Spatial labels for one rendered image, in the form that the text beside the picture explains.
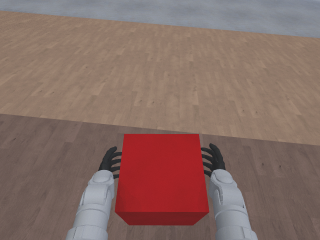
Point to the right robot hand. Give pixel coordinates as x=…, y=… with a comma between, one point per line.
x=216, y=159

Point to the left robot hand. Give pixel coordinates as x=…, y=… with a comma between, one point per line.
x=107, y=161

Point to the right robot forearm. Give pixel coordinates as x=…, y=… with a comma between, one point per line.
x=230, y=213

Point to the carton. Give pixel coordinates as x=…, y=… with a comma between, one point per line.
x=161, y=180

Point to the left robot forearm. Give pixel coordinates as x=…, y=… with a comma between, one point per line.
x=93, y=213

